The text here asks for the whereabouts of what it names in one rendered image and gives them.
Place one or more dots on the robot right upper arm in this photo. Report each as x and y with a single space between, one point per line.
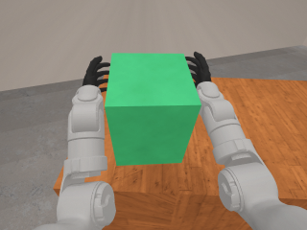
250 191

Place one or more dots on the pedestal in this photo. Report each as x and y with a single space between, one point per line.
185 196

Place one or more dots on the robot right forearm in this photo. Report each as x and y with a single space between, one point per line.
230 145

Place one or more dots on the robot left upper arm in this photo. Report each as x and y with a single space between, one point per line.
84 206

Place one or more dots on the left robot hand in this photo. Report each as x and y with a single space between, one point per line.
91 75

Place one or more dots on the robot left forearm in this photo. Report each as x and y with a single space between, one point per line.
85 136

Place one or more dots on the carton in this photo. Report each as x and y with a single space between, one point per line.
152 105

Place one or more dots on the right robot hand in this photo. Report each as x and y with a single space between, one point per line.
201 70

